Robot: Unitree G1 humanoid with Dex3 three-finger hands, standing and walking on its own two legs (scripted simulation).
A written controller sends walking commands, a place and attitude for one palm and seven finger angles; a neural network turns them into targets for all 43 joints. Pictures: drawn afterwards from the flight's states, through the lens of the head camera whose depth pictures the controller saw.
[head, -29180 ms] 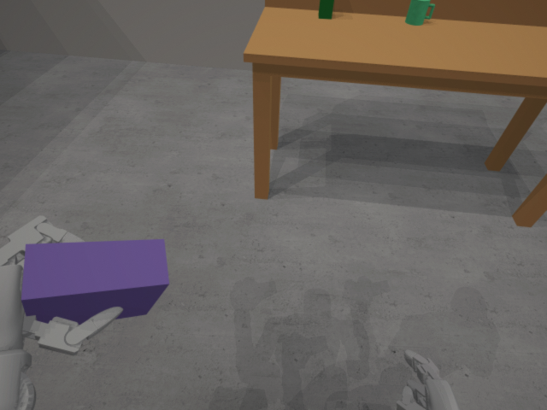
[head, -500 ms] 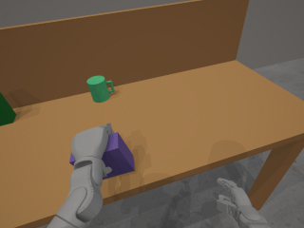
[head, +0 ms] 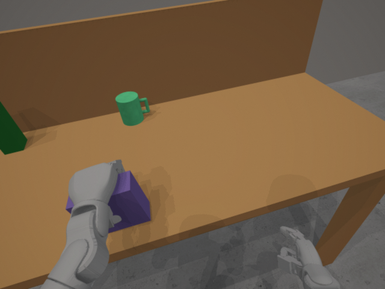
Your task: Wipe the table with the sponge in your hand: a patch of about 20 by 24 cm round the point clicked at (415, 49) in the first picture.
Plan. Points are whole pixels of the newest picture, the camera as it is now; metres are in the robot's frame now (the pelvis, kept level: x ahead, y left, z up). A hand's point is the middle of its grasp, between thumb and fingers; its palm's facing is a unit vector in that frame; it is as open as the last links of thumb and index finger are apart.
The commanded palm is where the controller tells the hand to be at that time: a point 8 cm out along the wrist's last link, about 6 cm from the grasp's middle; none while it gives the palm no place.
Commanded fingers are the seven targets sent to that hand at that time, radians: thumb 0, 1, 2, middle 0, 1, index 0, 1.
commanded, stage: wipe forward along the middle lane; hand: left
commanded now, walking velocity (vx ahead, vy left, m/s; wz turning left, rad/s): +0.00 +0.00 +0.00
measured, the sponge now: (116, 209) +0.27 +0.22 +0.04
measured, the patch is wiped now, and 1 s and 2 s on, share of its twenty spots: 1.00 1.00 1.00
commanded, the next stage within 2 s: slide back across to the first lane in 1.58 s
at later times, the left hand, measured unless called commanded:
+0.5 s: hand (103, 185) +0.30 +0.25 +0.08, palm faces +0.01 -0.06 -1.00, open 9.6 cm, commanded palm +0.28 +0.25 +0.12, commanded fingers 0.00 0.10 1.30 -1.20 -1.60 -1.20 -1.60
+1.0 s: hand (103, 168) +0.35 +0.27 +0.08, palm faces -0.03 -0.04 -1.00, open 9.6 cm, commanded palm +0.33 +0.27 +0.12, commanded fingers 0.00 0.10 1.30 -1.20 -1.60 -1.20 -1.60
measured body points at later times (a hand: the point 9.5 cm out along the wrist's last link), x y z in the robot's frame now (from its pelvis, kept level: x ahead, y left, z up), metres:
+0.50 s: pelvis +0.00 +0.00 +0.00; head -0.03 -0.05 +0.45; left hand +0.30 +0.25 +0.14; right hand +0.22 -0.22 -0.09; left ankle +0.01 +0.13 -0.74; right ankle +0.00 -0.09 -0.74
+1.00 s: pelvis -0.01 +0.00 +0.00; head -0.01 -0.03 +0.45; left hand +0.35 +0.27 +0.14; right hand +0.17 -0.24 -0.11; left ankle +0.01 +0.13 -0.74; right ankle +0.00 -0.09 -0.74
